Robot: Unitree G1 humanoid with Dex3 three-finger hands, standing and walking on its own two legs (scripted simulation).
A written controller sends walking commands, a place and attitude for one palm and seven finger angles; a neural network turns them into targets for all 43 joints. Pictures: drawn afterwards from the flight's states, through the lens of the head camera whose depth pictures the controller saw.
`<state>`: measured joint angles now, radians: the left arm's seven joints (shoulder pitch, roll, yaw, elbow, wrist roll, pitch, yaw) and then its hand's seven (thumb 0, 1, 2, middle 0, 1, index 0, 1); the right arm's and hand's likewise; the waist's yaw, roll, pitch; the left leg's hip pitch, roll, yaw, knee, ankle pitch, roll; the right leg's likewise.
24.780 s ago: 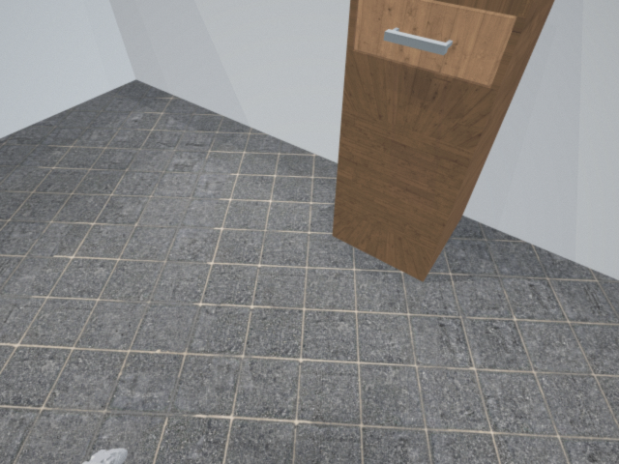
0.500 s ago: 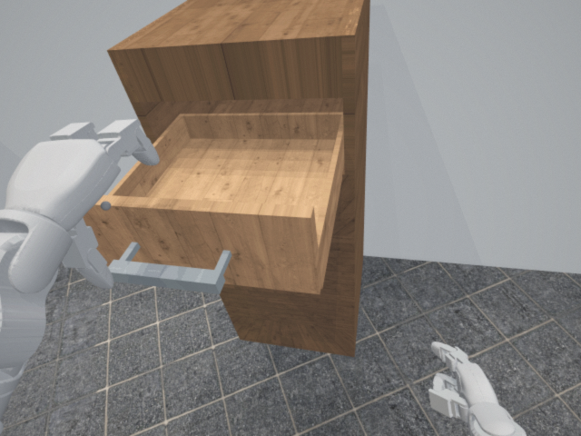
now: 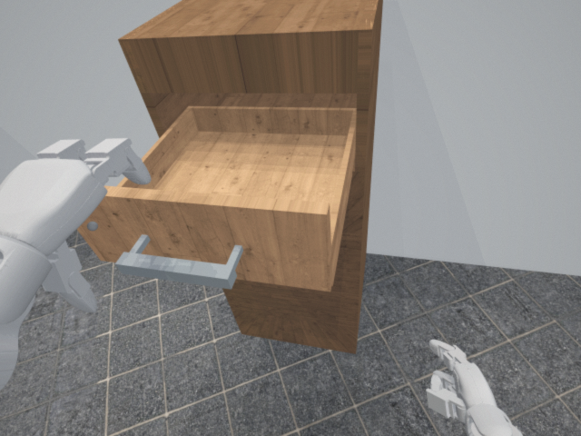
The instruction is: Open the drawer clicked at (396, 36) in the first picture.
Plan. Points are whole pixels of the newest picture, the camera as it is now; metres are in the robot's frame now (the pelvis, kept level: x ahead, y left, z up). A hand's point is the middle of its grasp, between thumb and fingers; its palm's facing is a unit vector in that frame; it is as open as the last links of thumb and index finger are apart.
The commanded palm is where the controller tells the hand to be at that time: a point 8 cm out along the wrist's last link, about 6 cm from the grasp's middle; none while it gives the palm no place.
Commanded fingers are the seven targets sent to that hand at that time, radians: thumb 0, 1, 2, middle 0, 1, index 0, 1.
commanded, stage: draw the hand back to the body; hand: left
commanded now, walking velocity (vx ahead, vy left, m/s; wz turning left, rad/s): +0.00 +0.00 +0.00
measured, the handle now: (182, 258) +0.29 +0.20 +0.13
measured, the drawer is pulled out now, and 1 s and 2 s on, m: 0.29 0.29 0.29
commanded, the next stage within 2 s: step back with the hand held close in 1.10 s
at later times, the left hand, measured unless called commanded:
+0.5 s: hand (83, 182) +0.23 +0.21 +0.31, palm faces +0.43 -0.87 -0.24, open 12.2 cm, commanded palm +0.18 +0.26 +0.31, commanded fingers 0.00 0.23 0.62 -0.25 -0.73 -0.25 -0.73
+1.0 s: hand (72, 183) +0.22 +0.21 +0.31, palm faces +0.52 -0.80 -0.32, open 8.0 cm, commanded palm +0.18 +0.26 +0.31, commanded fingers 0.00 0.90 0.90 -0.20 -0.30 -0.20 -0.30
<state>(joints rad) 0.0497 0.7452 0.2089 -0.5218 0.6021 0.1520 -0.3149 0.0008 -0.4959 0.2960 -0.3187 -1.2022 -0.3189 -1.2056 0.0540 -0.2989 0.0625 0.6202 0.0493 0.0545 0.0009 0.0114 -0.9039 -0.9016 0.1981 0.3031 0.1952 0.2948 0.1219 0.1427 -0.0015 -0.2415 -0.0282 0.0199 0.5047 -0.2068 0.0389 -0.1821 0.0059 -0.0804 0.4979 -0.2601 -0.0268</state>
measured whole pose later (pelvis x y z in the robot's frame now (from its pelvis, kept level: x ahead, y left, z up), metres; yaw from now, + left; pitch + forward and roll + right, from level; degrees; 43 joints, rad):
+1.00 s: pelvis +0.04 -0.01 +0.01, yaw -2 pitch -4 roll -1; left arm 0.25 0.40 0.49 -0.69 -0.11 -0.16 0.09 0.01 0.74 0.83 -0.22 -0.40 -0.22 -0.40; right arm 0.14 -0.22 0.02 0.68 0.01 -0.10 -0.04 0.01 -0.90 -0.90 0.20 0.30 0.20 0.30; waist 0.09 0.07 0.00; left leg -0.12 0.01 0.04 0.43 -0.24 0.02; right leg -0.04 0.05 -0.05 0.36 -0.25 -0.04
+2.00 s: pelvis -0.10 +0.04 -0.02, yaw -2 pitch -1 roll -1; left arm 0.18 0.50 0.60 -0.75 -0.04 -0.23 0.14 0.01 0.88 0.90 -0.21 -0.30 -0.21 -0.31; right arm 0.21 -0.21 0.01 0.63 0.02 -0.07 -0.04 0.01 -0.90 -0.90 0.20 0.30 0.20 0.30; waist 0.00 -0.01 0.00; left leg -0.46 -0.01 0.04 0.90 -0.44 0.01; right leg -0.44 -0.03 -0.04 0.58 -0.12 0.00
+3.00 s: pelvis -0.26 +0.06 +0.00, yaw -4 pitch +1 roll -2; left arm 0.36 0.58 0.65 -0.85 -0.06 -0.29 0.14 0.01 0.88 0.89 -0.21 -0.30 -0.21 -0.31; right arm 0.23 -0.17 0.03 0.64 0.02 -0.11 -0.03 0.01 -0.90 -0.90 0.20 0.30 0.20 0.30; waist -0.04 0.01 -0.04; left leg -0.34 0.05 0.05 0.57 -0.24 0.01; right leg -0.20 0.03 -0.07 0.50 -0.31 -0.03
